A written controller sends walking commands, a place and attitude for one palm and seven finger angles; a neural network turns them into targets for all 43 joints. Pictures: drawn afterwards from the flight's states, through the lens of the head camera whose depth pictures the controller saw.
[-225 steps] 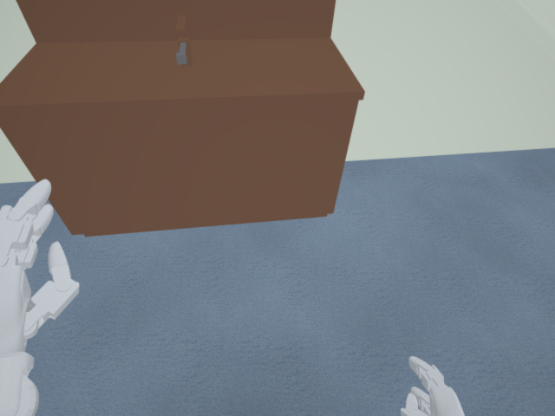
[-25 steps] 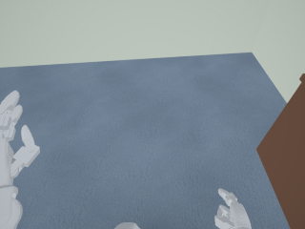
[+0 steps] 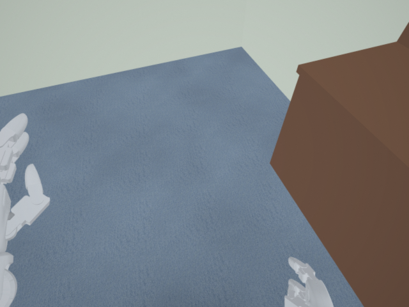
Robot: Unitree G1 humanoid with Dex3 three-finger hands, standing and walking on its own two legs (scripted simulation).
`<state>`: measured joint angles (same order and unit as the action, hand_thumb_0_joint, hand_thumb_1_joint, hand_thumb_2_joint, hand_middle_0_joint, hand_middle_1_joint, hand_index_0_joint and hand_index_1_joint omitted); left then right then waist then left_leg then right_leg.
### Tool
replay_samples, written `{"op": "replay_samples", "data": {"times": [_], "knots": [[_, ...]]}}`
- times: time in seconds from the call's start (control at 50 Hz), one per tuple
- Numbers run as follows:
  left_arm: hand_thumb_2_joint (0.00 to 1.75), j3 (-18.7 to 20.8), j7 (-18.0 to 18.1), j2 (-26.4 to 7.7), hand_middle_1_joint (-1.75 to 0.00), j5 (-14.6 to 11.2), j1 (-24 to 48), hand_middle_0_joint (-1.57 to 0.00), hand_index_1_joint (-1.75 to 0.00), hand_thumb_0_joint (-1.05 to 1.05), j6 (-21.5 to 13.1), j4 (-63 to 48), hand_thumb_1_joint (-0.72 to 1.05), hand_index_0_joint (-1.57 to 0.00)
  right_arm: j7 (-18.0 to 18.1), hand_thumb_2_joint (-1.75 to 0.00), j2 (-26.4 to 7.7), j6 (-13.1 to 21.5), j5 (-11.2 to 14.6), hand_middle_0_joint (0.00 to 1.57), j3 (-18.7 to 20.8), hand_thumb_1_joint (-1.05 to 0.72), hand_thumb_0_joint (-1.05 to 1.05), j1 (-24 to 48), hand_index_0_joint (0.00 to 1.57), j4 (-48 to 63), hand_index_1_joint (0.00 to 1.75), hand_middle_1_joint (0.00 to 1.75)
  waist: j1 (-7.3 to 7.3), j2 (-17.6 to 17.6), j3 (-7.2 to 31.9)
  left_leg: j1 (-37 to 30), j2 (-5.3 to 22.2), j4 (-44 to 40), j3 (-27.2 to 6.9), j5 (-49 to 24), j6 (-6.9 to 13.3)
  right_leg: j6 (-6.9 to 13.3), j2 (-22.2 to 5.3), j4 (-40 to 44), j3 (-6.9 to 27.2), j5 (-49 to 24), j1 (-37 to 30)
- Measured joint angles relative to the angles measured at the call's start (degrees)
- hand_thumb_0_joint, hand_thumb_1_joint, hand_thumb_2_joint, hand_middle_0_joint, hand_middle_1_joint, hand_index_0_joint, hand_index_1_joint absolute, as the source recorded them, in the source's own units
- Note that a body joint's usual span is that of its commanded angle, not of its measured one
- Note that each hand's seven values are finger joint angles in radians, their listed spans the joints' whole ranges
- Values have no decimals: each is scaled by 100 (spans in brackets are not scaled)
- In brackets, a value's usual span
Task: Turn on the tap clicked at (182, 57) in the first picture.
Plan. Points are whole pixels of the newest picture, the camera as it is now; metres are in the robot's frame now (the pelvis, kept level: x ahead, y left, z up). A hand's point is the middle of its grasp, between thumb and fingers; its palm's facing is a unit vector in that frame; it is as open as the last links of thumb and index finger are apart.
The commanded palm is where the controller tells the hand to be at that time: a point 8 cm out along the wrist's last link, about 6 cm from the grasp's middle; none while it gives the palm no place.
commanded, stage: turn to face it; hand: left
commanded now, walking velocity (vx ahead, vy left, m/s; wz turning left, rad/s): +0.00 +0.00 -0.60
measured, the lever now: out of the picture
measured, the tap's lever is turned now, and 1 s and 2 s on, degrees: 0 0 0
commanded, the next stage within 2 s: none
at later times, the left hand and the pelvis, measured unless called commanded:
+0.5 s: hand (102, 203) +0.22 +0.16 +0.18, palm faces +0.17 -0.90 -0.41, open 7.4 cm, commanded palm +0.18 +0.21 +0.19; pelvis -0.06 -0.02 +0.00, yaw -16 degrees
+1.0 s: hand (214, 229) +0.19 +0.01 +0.18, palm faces -0.20 -0.82 -0.54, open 7.4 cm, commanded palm +0.17 +0.08 +0.19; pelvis -0.12 -0.05 +0.00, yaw -35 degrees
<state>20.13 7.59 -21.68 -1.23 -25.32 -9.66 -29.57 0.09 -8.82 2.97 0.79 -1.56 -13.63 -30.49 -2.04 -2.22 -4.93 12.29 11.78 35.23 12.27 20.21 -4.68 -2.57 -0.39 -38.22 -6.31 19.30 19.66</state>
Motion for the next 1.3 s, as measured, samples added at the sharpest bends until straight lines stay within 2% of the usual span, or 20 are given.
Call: {"op": "replay_samples", "data": {"times": [0.06,0.1,0.16,0.22,0.3,0.4,0.46,0.52,0.58,0.7,0.74,0.76,0.8,0.86,0.94,1.04,1.12,1.16,1.22,1.3], "knots": [[90,5,-44,-136,-30,14,189,-21,-30,2,-50,-48,89,-21,-61,-90,32,-25,22,21,-58,-90,1,111,20,-55,30,30,135,-196,-287,490,242,1067,-300,431,-46,465,168,202,-168,-447,-80],[90,76,-50,-162,-30,-78,132,-21,-30,2,-76,-143,88,-21,-56,-90,-6,-155,19,21,-50,-90,1,303,20,-183,30,30,191,-98,-409,1005,-110,2201,-750,895,-65,679,185,84,-16,-366,84],[90,251,-29,-176,-30,-175,-286,-22,-31,2,-119,-333,88,-21,-25,-90,-115,-380,-22,21,18,-90,2,511,20,-259,30,30,276,46,-446,1504,-498,3096,-1002,806,-108,733,252,257,294,-558,182],[90,310,-13,-200,-30,-222,-561,-22,-31,2,-126,-419,88,-22,39,-90,-257,-494,-42,21,137,-90,2,543,20,-287,30,30,309,136,-324,1642,-673,2913,-992,549,-118,755,323,549,522,-814,199],[90,311,29,-236,-30,-230,-596,-22,-31,2,-125,-353,88,-22,127,-90,-458,-545,-49,20,267,-90,2,438,20,-281,30,30,231,278,-26,1366,-831,1869,-903,503,-64,764,392,846,780,-1079,255],[90,185,77,-93,-30,-182,-382,-22,-31,2,-36,-209,88,-22,157,-90,-640,-604,-27,20,331,-90,2,338,19,-162,30,30,104,430,289,657,-1002,427,-844,556,89,724,514,1009,1034,-1314,385],[90,96,50,-21,-30,-149,-175,-22,-31,2,-9,-210,88,-21,178,-90,-645,-586,-37,20,335,-90,2,330,19,-25,30,30,70,492,338,177,-962,-595,-723,-196,261,616,633,743,1114,-1180,583],[90,121,5,-18,-30,-37,-1,-22,-31,2,-27,-82,88,-21,203,-90,-435,-499,-37,20,308,-90,1,366,19,69,30,30,-30,557,221,114,-832,-450,-501,-371,290,254,572,-1008,888,62,1062],[90,83,9,60,-30,0,24,-21,-30,2,-34,6,88,-21,130,-90,-226,-342,8,20,234,-90,1,305,19,97,30,30,-81,335,184,24,-530,-390,-383,-247,207,39,293,-2016,482,432,1138],[90,25,23,10,-30,-9,128,-21,-30,2,-31,-3,89,-21,-42,-90,67,-65,12,21,-40,-90,1,175,20,111,30,30,-151,-53,-51,49,141,-66,-63,-115,-95,-71,-81,-223,80,163,108],[90,59,8,-110,-30,12,271,-21,-30,2,-44,0,89,-21,-82,-90,76,-27,25,21,-76,-90,1,168,20,119,30,30,-68,-162,-190,307,382,461,-122,63,-156,143,3,294,-8,-308,-160],[90,51,1,-104,-30,21,356,-21,-30,2,-75,17,89,-21,-82,-90,25,-50,26,21,-72,-90,1,243,20,58,30,30,13,-237,-311,537,386,938,-336,376,-121,313,80,186,-40,-320,-86],[90,87,-16,-111,-30,-65,313,-21,-30,2,-87,-46,89,-21,-61,-90,-72,-200,33,21,-35,-90,1,430,20,-99,30,30,122,-157,-457,1051,4,2094,-782,914,-99,512,102,36,85,-298,110],[90,228,-23,-159,-30,-172,-173,-22,-30,2,-95,-296,88,-21,-22,-90,-231,-462,6,21,66,-90,1,598,20,-193,30,30,286,16,-524,1537,-451,3048,-990,863,-117,585,174,209,360,-492,206],[90,354,-5,-275,-30,-222,-663,-22,-31,2,-132,-571,88,-22,75,-90,-434,-621,-23,21,259,-90,2,552,20,-209,30,30,346,191,-381,1548,-708,2429,-894,631,-101,614,300,573,660,-812,226],[90,421,51,-352,-30,-204,-632,-22,-31,2,-138,-556,88,-22,149,-90,-646,-660,-9,20,383,-91,2,357,19,-170,30,30,243,367,-43,961,-904,841,-825,504,17,600,448,771,948,-1048,321],[90,370,48,-260,-30,-151,-362,-22,-31,2,-106,-427,88,-22,203,-90,-640,-626,-9,20,382,-91,2,276,19,-39,30,30,154,532,96,390,-948,-326,-640,-413,290,461,532,320,1131,-679,550],[90,339,44,-175,-30,-64,-210,-22,-31,2,-99,-247,88,-21,232,-90,-520,-572,-24,20,350,-91,2,282,19,18,30,30,59,557,89,325,-854,-245,-465,-403,376,268,474,-860,930,158,867],[90,178,50,30,-30,-5,-61,-21,-31,2,-30,-61,88,-21,159,-90,-327,-428,2,20,274,-91,1,260,19,59,30,30,2,362,87,209,-596,-252,-350,-338,333,71,242,-1972,526,485,1004],[90,-28,57,156,-30,-17,11,-21,-30,2,-10,-63,89,-21,25,-90,-85,-225,14,20,74,-90,1,226,20,99,30,30,-63,81,47,160,-204,-271,-157,-382,181,-51,-46,-1236,200,559,528]]}}
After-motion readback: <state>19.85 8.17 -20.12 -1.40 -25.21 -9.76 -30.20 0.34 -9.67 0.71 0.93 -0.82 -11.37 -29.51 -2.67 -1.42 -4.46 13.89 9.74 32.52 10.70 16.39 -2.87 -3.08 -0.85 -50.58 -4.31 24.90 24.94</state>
